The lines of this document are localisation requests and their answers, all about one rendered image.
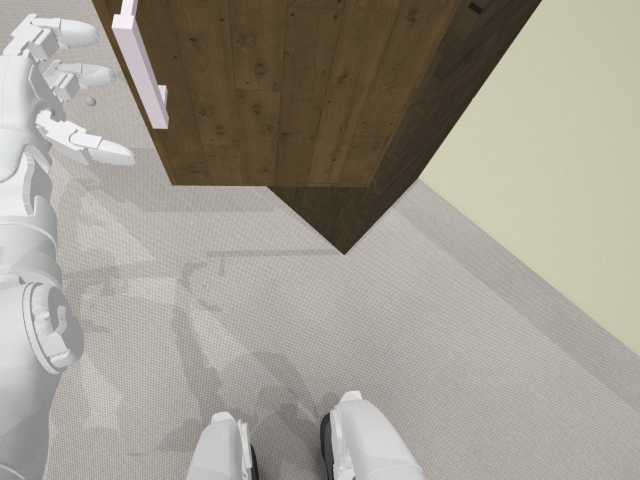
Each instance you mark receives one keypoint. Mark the robot left thigh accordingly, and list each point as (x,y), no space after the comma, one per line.
(223,452)

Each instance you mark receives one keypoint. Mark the left robot hand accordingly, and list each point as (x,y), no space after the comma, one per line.
(25,92)

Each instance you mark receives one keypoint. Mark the handle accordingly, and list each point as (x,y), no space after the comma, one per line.
(153,96)

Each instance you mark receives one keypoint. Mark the robot right thigh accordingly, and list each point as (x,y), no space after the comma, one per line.
(377,451)

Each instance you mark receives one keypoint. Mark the robot left forearm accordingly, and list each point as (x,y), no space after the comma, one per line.
(28,222)

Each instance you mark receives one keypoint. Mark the cupboard door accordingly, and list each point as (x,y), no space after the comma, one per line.
(299,93)

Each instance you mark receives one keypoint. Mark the robot thigh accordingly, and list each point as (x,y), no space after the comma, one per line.
(223,452)
(377,451)

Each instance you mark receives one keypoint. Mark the left robot upper arm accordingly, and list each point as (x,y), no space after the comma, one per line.
(39,338)

